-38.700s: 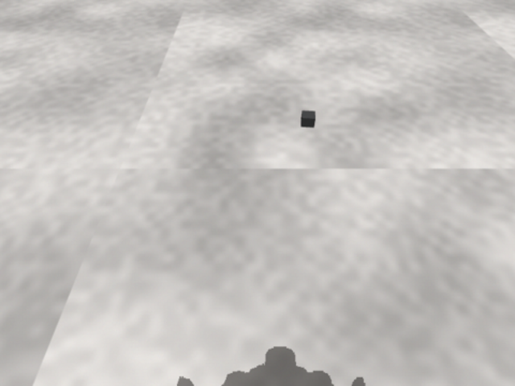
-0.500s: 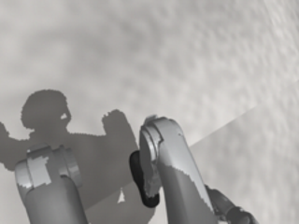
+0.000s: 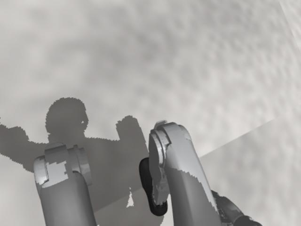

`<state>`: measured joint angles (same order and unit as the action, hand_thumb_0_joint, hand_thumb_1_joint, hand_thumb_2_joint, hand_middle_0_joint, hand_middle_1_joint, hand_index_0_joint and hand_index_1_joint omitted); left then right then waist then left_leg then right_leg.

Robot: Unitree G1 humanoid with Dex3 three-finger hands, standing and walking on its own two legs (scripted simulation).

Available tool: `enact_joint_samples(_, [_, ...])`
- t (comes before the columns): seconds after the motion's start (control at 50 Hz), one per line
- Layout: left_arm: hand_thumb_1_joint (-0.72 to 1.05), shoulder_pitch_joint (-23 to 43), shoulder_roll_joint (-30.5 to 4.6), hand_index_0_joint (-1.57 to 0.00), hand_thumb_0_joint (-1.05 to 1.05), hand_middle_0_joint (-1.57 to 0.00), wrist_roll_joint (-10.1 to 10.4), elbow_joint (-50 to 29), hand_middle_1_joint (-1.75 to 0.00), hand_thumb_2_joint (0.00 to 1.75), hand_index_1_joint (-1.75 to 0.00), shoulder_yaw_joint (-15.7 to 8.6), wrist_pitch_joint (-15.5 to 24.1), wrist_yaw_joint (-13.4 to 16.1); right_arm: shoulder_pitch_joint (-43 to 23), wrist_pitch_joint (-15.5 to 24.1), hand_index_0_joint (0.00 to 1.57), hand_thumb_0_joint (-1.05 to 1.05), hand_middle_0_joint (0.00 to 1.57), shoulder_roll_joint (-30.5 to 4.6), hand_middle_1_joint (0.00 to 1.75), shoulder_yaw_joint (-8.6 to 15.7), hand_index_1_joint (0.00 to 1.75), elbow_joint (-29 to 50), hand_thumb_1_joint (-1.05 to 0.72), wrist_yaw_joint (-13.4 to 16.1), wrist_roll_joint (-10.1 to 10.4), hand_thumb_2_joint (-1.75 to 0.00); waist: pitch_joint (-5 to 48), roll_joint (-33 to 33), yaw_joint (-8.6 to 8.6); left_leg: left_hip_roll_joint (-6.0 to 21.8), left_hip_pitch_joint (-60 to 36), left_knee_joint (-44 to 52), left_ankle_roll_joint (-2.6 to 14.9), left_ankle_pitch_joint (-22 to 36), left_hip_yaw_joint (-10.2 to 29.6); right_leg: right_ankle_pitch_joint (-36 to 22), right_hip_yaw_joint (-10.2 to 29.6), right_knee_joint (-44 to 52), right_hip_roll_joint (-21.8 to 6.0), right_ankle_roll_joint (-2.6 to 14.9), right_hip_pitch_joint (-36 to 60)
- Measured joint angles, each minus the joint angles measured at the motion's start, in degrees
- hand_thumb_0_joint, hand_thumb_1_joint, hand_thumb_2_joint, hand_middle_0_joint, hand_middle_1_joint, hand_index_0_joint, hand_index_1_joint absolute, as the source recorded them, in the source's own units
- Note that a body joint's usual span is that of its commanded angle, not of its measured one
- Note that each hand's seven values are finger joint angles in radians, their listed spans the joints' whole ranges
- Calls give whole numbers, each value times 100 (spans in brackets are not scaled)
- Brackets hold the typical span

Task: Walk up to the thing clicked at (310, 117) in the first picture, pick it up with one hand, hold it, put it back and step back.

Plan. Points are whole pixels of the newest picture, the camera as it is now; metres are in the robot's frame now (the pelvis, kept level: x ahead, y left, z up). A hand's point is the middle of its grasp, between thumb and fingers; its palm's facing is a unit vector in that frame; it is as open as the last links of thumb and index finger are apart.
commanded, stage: withdraw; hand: left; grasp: from above
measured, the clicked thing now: out of the picture +0.42 +0.38 -0.27
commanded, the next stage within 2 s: home in 0.58 s
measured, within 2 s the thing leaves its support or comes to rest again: neither
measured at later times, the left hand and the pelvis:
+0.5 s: hand out of the picture +0.39 +0.39 -0.04, palm faces -0.51 -0.14 -0.85, open 13.1 cm; pelvis -0.02 +0.00 +0.08, yaw +6 degrees
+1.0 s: hand out of the picture +0.42 +0.40 -0.10, palm faces -0.34 -0.22 -0.92, open 11.3 cm; pelvis -0.01 +0.00 +0.04, yaw +4 degrees
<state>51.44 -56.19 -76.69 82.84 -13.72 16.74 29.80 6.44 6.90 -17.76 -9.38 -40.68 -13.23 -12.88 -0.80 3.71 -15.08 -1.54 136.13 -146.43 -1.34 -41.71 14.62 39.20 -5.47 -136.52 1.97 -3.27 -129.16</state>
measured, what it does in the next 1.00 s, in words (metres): stands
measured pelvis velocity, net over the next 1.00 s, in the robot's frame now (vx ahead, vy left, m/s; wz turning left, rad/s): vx -0.01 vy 0.00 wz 0.07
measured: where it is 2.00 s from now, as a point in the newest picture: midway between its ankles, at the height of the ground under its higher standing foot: (119, 212)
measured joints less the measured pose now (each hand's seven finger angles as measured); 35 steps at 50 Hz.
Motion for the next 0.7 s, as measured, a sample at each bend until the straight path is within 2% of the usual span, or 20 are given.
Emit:
enact_joint_samples(0.06, [-49, -11, 237, -12, 0, -12, 231, -390, -99, 97, -99, 196, -301, -395, 45, -107, 20, 0, 21, 67, 30, 232, 30, -23, -90, 4, 196, -90, 257, -173, 128, -1, -12, 198, 41, 36, -134, 31, 85, 124, -59, -10, 16])
enact_joint_samples(0.2, [-46, -29, 680, -15, 0, -15, 728, -1405, -97, 96, -97, 735, -660, -1730, 80, -544, 20, 0, 21, 178, 30, 622, 30, 146, -91, 153, 654, -90, 599, -501, 435, 31, -471, 972, 141, 147, -464, 25, 280, 725, -196, -33, 429])
enact_joint_samples(0.3, [-43, -7, 789, -17, 0, -17, 1038, -1593, -95, 95, -95, 990, -610, -2464, 111, -804, 20, 0, 21, 133, 30, 620, 30, 332, -91, 390, 827, -90, 675, -611, 514, 66, -901, 1541, 175, 256, -607, -68, 350, 1209, -245, 12, 791])
enact_joint_samples(0.4, [-40, -7, 741, -20, 0, -21, 1170, -1482, -91, 93, -92, 983, -194, -2841, 176, -901, 20, 0, 21, 29, 30, 531, 30, 430, -91, 592, 857, -90, 613, -578, 486, 86, -1120, 1846, 187, 371, -682, -179, 396, 1464, -257, 1, 966])
enact_joint_samples(0.44, [-39, -19, 698, -21, 0, -23, 1110, -1379, -90, 92, -91, 906, 69, -2822, 212, -913, 20, 0, 21, -9, 30, 498, 30, 417, -91, 642, 841, -90, 594, -539, 467, 89, -1122, 1863, 176, 398, -687, -207, 400, 1473, -253, 15, 959])
enact_joint_samples(0.5, [-36, 9, 598, -24, 0, -26, 915, -1108, -87, 89, -88, 812, 448, -2577, 243, -939, 20, 0, 21, -55, 30, 441, 30, 367, -91, 673, 779, -90, 556, -470, 425, 87, -1053, 1784, 158, 421, -666, -230, 391, 1397, -241, 26, 889])
enact_joint_samples(0.58, [-33, 179, 445, -27, 0, -29, 519, -545, -83, 86, -85, 732, 738, -1978, 212, -968, 20, 0, 21, -95, 30, 336, 30, 269, -91, 658, 637, -90, 448, -370, 334, 67, -853, 1543, 143, 448, -616, -249, 369, 1176, -219, 39, 711])
enact_joint_samples(0.7, [-30, 513, 201, -30, 0, -31, -112, 196, -81, 83, -82, 521, 830, -1189, 131, -871, 20, 0, 21, -55, 30, 200, 30, 135, -91, 601, 417, -90, 183, -220, 156, 14, -435, 1056, 128, 514, -508, -297, 320, 751, -179, 25, 363])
